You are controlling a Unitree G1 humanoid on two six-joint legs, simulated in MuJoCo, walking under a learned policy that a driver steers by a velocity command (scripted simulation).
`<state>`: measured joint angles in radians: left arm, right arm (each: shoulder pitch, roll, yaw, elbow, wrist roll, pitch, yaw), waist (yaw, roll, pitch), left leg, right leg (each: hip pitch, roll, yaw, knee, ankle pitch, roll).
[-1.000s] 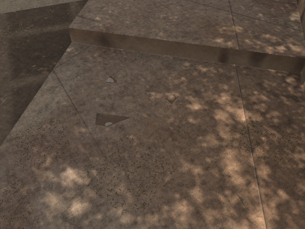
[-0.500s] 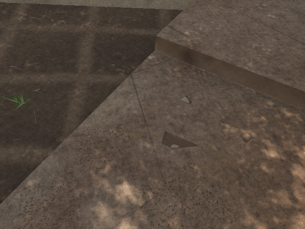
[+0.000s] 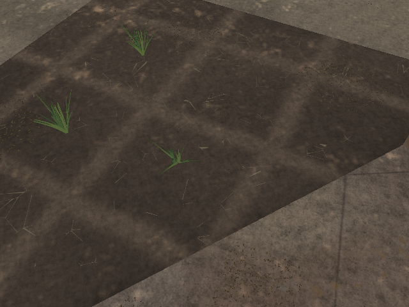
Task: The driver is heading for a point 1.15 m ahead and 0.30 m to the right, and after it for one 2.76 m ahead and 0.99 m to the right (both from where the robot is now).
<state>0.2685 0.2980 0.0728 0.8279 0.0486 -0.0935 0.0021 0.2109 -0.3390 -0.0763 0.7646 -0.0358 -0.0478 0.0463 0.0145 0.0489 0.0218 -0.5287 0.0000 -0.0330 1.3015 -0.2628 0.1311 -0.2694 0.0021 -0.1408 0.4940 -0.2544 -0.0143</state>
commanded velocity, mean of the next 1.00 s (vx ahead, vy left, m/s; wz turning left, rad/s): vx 1.00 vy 0.00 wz -0.46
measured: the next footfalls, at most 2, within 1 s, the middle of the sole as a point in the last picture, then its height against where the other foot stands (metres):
left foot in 0.28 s outside the picture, level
right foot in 0.76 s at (232, 210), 0.06 m lower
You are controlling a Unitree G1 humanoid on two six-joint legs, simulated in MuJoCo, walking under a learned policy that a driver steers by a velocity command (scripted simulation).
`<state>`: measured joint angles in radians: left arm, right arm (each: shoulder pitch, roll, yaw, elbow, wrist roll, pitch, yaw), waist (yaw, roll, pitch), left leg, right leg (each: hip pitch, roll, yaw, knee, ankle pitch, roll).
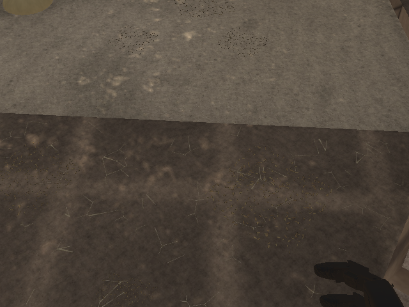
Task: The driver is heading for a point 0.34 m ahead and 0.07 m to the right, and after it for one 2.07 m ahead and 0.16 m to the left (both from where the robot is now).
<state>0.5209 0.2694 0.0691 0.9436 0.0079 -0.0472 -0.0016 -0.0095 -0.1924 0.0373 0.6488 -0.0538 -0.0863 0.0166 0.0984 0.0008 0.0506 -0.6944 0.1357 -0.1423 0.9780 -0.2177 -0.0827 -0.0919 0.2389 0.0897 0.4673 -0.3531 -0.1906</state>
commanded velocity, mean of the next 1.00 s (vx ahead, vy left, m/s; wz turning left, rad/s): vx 0.35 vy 0.00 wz -0.04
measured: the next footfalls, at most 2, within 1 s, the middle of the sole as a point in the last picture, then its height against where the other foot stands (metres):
left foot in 0.16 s outside the picture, level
right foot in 0.52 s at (269, 303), level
